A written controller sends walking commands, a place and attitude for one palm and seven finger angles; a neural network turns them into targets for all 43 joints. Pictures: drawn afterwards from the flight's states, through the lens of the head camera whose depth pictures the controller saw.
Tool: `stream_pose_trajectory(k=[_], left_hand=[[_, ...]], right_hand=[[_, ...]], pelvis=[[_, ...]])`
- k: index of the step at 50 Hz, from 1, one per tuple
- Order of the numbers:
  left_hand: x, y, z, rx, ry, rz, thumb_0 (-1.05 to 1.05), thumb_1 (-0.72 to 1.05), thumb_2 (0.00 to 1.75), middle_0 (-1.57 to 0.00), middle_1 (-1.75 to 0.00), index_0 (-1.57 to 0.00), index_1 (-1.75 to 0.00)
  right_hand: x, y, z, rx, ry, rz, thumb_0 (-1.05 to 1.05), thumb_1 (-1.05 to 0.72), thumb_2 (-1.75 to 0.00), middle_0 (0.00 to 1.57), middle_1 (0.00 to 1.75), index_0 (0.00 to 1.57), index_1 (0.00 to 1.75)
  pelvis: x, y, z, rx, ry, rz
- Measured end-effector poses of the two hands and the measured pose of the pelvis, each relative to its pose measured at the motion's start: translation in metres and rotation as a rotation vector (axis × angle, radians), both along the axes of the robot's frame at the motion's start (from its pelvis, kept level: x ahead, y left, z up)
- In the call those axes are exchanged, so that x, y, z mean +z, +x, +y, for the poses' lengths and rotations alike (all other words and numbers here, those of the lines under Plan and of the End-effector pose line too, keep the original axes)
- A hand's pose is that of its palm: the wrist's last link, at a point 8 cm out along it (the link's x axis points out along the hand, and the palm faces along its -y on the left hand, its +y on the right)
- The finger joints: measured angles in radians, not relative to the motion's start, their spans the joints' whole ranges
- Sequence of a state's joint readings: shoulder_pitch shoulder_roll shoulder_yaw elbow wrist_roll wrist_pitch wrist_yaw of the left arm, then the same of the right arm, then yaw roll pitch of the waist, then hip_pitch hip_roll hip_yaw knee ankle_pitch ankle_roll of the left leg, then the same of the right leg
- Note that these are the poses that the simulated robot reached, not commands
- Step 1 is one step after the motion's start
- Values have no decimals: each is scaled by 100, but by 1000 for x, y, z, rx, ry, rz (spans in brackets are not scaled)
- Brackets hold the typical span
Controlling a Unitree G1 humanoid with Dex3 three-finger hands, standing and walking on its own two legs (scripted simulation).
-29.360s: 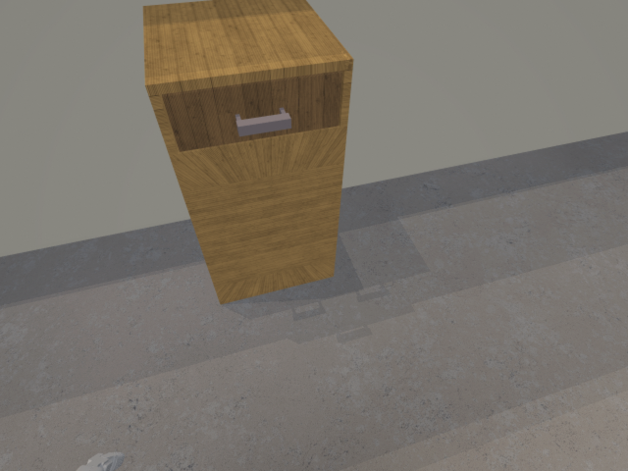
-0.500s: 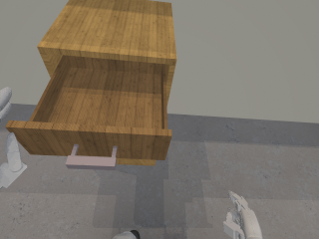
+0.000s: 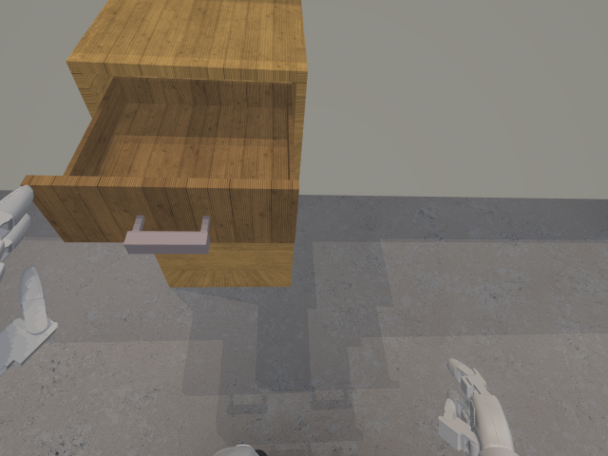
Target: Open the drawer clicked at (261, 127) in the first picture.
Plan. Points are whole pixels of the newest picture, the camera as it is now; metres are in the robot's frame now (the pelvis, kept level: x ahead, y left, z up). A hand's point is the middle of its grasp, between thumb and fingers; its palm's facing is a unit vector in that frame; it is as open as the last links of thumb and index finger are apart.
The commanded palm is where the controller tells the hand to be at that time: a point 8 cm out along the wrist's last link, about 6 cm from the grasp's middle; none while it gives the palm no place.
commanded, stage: stop stepping back and stand still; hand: left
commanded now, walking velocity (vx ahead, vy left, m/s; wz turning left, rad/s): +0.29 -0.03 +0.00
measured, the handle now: (170, 231) +0.43 +0.22 +0.00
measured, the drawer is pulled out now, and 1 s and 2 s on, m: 0.29 0.29 0.29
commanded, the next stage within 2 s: let the arm hang, fingers relaxed in 0.50 s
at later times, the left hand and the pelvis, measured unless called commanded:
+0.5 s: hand out of the picture +0.13 +0.24 +0.18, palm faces +0.42 -0.79 -0.46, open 7.4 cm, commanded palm +0.08 +0.28 +0.19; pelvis -0.04 +0.00 +0.01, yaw +3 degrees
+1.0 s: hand out of the picture -0.01 +0.19 -0.17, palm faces +0.11 -0.98 -0.19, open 6.9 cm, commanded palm none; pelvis -0.03 +0.00 +0.01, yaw +4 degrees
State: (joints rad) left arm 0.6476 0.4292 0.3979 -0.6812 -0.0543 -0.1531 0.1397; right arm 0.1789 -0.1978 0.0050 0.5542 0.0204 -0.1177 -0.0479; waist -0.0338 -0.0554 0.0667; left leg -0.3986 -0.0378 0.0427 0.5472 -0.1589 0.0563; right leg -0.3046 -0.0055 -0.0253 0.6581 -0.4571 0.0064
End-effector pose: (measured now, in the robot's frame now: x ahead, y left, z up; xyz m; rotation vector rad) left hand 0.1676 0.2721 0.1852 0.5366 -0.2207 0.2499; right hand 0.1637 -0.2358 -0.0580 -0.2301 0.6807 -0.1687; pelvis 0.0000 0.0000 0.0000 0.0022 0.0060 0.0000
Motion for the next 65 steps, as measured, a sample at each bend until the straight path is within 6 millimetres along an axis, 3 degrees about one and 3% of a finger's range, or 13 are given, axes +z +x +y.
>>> stream_pose_trajectory(k=[6, 12, 16, 24, 30, 32, 36, 40, 43, 48, 53, 59, 65], left_hand=[[23, -47, -8, 6, 73, -41, 2, 89, 90, -21, -30, -21, -30], [4, -63, 13, 131, -31, -63, 1, 89, 90, -21, -30, -21, -30], [-9, -67, 19, 147, -70, -40, 2, 89, 90, -21, -30, -21, -30], [11, -76, 9, 112, 10, -64, 2, 89, 90, -21, -30, -21, -30], [1, -66, 13, 136, -51, -49, 2, 89, 90, -21, -30, -21, -30], [-29, -52, 18, 133, -57, 56, 1, 89, 90, -21, -30, -21, -30], [-159, -37, 23, 227, -255, 553, 0, 90, 90, -20, -30, -20, -30], [-270, -80, -17, 245, -428, 1046, 1, 91, 90, -19, -30, -20, -30], [-314, -128, -55, 229, -533, 1304, 1, 92, 90, -20, -30, -20, -30], [-322, -174, -42, 355, -574, 1413, -3, 102, 90, -21, -30, -21, -30], [-318, -215, -31, 422, -551, 1536, -2, 98, 90, -20, -30, -20, -30], [-311, -239, -30, 461, -534, 1607, 0, 94, 90, -20, -30, -20, -30], [-311, -237, -39, 446, -546, 1598, 1, 92, 90, -20, -30, -20, -30]], right_hand=[[-8, -32, 2, 11, 41, 53, 2, -90, -90, 21, 30, 20, 30], [-11, -55, -3, -2, -3, 102, 2, -90, -90, 21, 30, 20, 30], [-10, -58, 1, 4, -19, 74, 2, -90, -90, 21, 30, 20, 30], [-9, -46, 22, 69, 51, 29, 2, -90, -90, 21, 30, 20, 30], [-11, -34, 23, 72, 48, 47, 2, -90, -90, 21, 30, 20, 30], [-19, -30, 21, 98, 55, 63, 1, -90, -90, 21, 30, 20, 30], [-48, -37, 15, 103, 64, 185, 1, -90, -90, 21, 30, 20, 30], [-58, -64, 10, 49, 67, 305, 1, -90, -90, 21, 30, 20, 30], [-60, -95, 6, 0, 51, 412, 1, -90, -90, 21, 30, 20, 30], [-62, -151, 5, -25, 29, 633, 1, -90, -90, 20, 30, 20, 30], [-66, -190, 11, -62, 53, 752, 1, -90, -90, 20, 30, 20, 30], [-72, -209, 26, -80, 99, 789, 1, -90, -90, 20, 30, 20, 29], [-77, -209, 40, -73, 140, 772, 1, -90, -90, 20, 30, 20, 30]], pelvis=[[4, -20, -8, 31, -18, -15], [6, -27, -1, 45, -7, 1], [3, -37, 5, 54, 1, -23], [5, -39, -2, 61, -15, -32], [6, -33, 1, 51, -21, -26], [4, -31, 4, 65, -14, -4], [-3, -29, 7, 70, 8, 5], [-2, -27, 2, 63, 8, -20], [1, -26, 1, 59, 4, -34], [9, -26, -2, 69, -14, -31], [13, -25, 2, 67, -17, -32], [15, -25, 6, 58, -13, -41], [16, -27, 8, 52, -8, -48]])
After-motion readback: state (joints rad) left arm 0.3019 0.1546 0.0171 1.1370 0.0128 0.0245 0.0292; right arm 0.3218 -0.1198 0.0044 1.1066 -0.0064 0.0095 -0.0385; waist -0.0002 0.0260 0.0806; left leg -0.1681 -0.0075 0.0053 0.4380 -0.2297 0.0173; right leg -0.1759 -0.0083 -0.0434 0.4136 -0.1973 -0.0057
